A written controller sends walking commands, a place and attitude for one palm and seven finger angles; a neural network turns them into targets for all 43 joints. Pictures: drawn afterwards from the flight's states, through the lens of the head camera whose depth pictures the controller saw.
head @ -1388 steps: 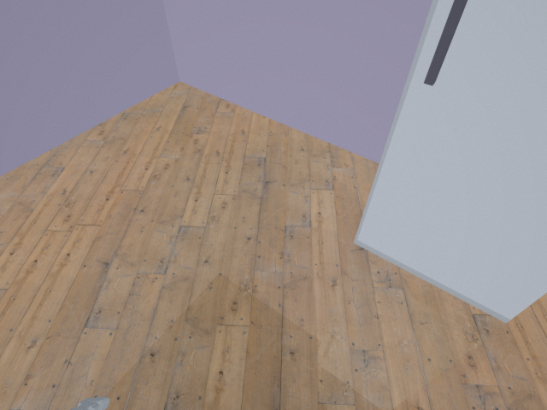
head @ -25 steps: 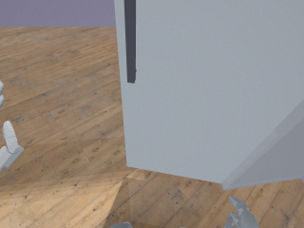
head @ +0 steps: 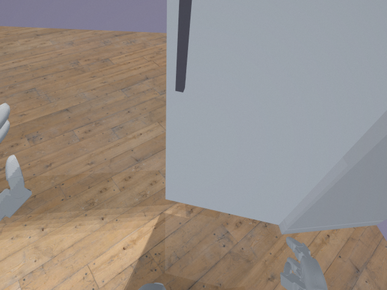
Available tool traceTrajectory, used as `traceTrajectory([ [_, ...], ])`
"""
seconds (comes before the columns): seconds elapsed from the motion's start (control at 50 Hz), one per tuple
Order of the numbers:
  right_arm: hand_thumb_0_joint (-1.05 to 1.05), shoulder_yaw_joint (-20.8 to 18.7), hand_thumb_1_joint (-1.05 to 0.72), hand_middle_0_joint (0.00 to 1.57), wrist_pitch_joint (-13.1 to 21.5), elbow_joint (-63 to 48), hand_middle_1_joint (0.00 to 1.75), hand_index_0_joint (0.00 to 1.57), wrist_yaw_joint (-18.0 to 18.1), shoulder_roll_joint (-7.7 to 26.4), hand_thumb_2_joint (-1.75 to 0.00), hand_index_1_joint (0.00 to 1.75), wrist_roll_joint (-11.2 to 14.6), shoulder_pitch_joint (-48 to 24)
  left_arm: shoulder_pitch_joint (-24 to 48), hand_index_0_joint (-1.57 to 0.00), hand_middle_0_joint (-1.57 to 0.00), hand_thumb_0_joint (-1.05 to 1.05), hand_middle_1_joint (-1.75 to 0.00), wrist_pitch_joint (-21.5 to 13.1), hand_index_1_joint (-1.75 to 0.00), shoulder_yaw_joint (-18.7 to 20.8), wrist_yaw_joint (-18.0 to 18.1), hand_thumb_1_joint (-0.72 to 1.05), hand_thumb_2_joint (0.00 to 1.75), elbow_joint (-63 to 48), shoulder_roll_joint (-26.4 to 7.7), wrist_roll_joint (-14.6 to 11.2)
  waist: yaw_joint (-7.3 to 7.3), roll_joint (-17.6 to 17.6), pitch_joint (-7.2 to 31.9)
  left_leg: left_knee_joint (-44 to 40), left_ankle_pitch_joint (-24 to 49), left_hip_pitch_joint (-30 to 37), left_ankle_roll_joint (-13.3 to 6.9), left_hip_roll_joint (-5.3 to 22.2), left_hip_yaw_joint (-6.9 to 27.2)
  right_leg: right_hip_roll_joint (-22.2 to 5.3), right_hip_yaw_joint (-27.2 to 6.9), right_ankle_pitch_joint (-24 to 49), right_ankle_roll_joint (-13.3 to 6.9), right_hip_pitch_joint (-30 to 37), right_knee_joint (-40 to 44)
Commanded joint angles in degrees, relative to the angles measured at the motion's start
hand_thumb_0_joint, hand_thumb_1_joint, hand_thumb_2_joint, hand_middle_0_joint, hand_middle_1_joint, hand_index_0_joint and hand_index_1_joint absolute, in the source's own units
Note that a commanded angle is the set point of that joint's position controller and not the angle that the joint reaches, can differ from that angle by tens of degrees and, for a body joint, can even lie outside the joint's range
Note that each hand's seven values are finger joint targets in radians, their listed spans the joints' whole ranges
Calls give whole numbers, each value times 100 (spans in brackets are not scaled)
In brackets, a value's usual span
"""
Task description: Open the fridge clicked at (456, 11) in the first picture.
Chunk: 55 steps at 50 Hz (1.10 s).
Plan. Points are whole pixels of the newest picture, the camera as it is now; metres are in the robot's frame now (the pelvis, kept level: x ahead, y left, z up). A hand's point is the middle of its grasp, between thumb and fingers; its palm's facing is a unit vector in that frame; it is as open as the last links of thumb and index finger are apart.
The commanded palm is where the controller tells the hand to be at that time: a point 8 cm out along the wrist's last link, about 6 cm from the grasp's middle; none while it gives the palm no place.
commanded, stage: step back with the hand held close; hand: left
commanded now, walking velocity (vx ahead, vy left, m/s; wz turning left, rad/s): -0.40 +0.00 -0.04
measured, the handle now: (186, 17) +0.61 +0.12 +0.26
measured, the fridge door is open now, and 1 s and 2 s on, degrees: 72 72 72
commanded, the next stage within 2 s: stop stepping back and stand still in 0.18 s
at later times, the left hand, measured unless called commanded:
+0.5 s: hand out of the picture +0.06 +0.25 +0.17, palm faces +0.39 -0.81 -0.44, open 7.4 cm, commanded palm +0.02 +0.28 +0.18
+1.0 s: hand out of the picture +0.02 +0.29 +0.16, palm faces +0.44 -0.82 -0.37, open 7.4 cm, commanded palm -0.03 +0.32 +0.18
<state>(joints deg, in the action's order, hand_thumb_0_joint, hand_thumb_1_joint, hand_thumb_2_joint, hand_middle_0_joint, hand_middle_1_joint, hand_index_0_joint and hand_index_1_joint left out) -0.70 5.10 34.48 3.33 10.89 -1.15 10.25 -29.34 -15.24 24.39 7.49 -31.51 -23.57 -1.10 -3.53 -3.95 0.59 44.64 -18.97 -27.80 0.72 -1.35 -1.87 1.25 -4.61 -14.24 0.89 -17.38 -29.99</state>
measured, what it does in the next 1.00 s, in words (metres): walks backwards: left foot, then right foot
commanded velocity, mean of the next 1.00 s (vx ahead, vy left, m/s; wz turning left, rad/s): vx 0.02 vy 0.01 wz -0.01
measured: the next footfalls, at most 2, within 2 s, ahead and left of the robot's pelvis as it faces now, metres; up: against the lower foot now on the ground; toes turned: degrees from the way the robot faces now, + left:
left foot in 0.04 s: +0.06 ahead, +0.10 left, +0.00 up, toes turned +1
right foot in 0.36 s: -0.15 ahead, -0.08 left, +0.00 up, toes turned -4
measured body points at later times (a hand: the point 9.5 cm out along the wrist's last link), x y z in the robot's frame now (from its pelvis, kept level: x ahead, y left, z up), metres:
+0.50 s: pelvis -0.15 +0.00 +0.01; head -0.16 +0.02 +0.46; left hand +0.03 +0.30 +0.19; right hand -0.03 -0.26 -0.08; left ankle -0.10 +0.10 -0.69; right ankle -0.19 -0.11 -0.73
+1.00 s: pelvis -0.18 +0.03 -0.01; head -0.20 +0.05 +0.44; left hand -0.01 +0.33 +0.18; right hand -0.05 -0.21 -0.09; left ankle -0.13 +0.13 -0.74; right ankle -0.19 -0.09 -0.73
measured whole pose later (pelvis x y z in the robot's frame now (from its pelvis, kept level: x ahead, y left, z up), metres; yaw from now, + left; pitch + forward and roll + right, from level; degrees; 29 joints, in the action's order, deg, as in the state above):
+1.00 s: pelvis -0.18 +0.03 -0.01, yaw -3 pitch -3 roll -1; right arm 0.6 7.7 38.2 4.0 11.7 -1.3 16.4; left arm -27.7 -13.3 22.8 8.7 -25.3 -20.9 -1.0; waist -1.3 -1.0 1.1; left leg 36.0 -15.4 -18.0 -1.7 1.0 -2.2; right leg -0.3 2.6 -19.9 -0.2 -13.9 -36.4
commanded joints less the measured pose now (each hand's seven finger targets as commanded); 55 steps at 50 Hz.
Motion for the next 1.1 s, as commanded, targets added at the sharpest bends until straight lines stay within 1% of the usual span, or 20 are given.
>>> traceTrajectory([
  [0.0,0,-210,-90,20,277,-820,30,20,213,851,-90,30,80,-326,895,-20,-20,0,-30,-217,-30,523,124,90,90,-973,-1121,13,386,993,626,-2422,2599,1266,-156,640,430,-472,-260,3184,-141,167,-413],
  [0.04,0,-373,-90,20,398,-869,30,20,149,826,-90,30,136,-190,540,-20,-20,0,-30,-314,-30,726,73,90,90,-927,-1156,-42,194,1401,1322,-2401,4469,1837,-648,1722,967,121,-2,-252,4,-2,-1550],
  [0.08,0,-402,-90,20,563,-945,30,20,110,833,-90,30,-40,-245,276,-20,-20,0,-30,-311,-30,907,19,90,90,-1373,-1232,-225,227,1672,1397,-2665,4091,1641,-938,2180,1771,265,10,-1637,28,-350,-2762],
  [0.14,0,-422,-90,20,682,-821,30,20,-32,834,-90,30,48,-147,-240,-20,-20,0,-30,-244,-30,759,48,90,90,-1542,-971,-220,233,1386,1298,-2477,4111,1990,-1005,1981,1195,162,250,-1244,40,-511,-2329],
  [0.24,0,-329,-90,20,639,-800,30,20,6,828,-90,30,-3,-395,-182,-20,-20,0,-30,-1,-30,733,102,90,90,-1249,-997,-264,277,1591,681,-3605,100,578,-740,1741,1093,219,706,-1300,-50,651,-803],
  [0.3,0,-336,-90,20,519,-886,30,20,49,885,-90,30,11,-337,-424,-20,-20,0,-30,58,-30,870,84,90,90,-976,-1184,-274,254,1462,632,-3213,-1205,216,-205,972,484,172,913,-935,-260,1422,962],
  [0.34,0,-289,-90,20,368,-878,30,20,27,726,-90,30,22,-249,-373,-20,-20,0,-30,35,-30,989,96,90,90,-971,-1465,-271,293,-297,508,-413,-325,995,126,104,-189,-1530,-891,-1578,-823,-235,2371],
  [0.36,0,-188,-90,20,386,-795,30,20,45,772,-90,30,-51,-265,-94,-20,-20,0,-30,-20,-30,1220,182,90,90,-1092,-1754,-312,196,-589,434,786,-147,707,93,107,59,-2276,-1390,-655,-1233,-648,2338],
  [0.38,0,-184,-90,20,415,-652,30,20,81,677,-90,30,97,-68,-139,-20,-20,0,-30,164,-30,838,159,90,90,-483,-1280,-264,277,-1163,575,1304,-283,47,77,6,302,-2064,-1304,-841,-1180,-292,2005],
  [0.54,0,-230,-90,20,693,-512,30,20,256,900,-90,30,63,-73,852,-20,-20,0,-30,29,-30,350,264,90,90,-407,-1002,18,374,101,137,-2084,-25,1389,-353,251,1,-1165,-399,-825,-499,98,1069],
  [0.58,0,-300,-90,20,749,-660,30,20,249,1041,-90,30,87,-122,793,-20,-20,0,-30,-82,-30,425,236,90,90,-811,-1076,14,344,645,268,-2293,491,1533,-509,643,463,-619,-128,-268,-316,234,397],
  [0.64,0,-179,-90,20,759,-604,30,20,223,903,-90,30,0,-111,617,-20,-20,0,-30,-175,-30,579,213,90,90,-1058,-1081,47,428,2058,-93,-3400,-1302,873,-807,1420,1901,-26,809,-885,-72,-27,-936],
  [0.72,0,-207,-90,20,762,-630,30,20,163,936,-90,30,3,-63,280,-20,-20,0,-30,-111,-30,711,210,90,90,-500,-1051,38,349,1265,-74,-3002,-1465,251,-660,1229,1219,-22,855,-793,-179,896,93],
  [0.76,0,-219,-90,20,649,-681,30,20,148,904,-90,30,-10,-53,196,-20,-20,0,-30,-89,-30,630,178,90,90,-266,-922,-1,399,910,-64,-2317,-1500,-171,-453,812,779,-261,316,-1042,-405,1224,576],
  [0.82,0,-277,-90,20,539,-659,30,20,72,843,-90,30,26,-22,211,-20,-20,0,-30,-46,-30,626,138,90,90,-94,-951,-55,316,-636,-130,273,-579,-368,-187,184,42,-1661,-2108,-2613,-1228,532,1770],
  [0.84,0,-261,-90,20,540,-663,30,20,47,811,-90,30,59,10,436,-20,-20,0,-30,-78,-30,512,150,90,90,-212,-880,-61,323,-678,-97,671,-502,-516,-161,252,110,-1908,-2149,-1971,-1430,739,1680],
  [0.92,0,-109,-90,20,567,-503,30,20,130,740,-90,30,21,-40,1073,-20,-20,0,-30,-119,-30,442,211,90,90,-490,-939,-38,492,294,-2,-1551,188,1520,-232,338,1,-1113,-307,-831,-736,-284,453],
  [0.96,0,-147,-90,20,666,-613,30,20,175,907,-90,30,35,-185,1068,-20,-20,0,-30,-216,-30,435,219,90,90,-846,-944,-17,371,1846,63,-2712,-108,1795,-640,1371,1717,-133,463,-813,-148,-665,-800],
  [1.0,0,-97,-90,20,693,-585,30,20,153,786,-90,30,-11,-212,1016,-20,-20,0,-30,-172,-30,497,182,90,90,-595,-951,41,385,1782,-371,-3620,-1723,484,-899,1754,2441,-70,456,-1183,-56,-50,-1492],
  [1.08,0,-71,-90,20,784,-593,30,20,81,760,-90,30,14,-186,602,-20,-20,0,-30,-222,-30,585,163,90,90,-667,-932,88,287,1127,-10,-2669,-127,600,-577,1182,1154,-176,505,-154,-86,930,261],
])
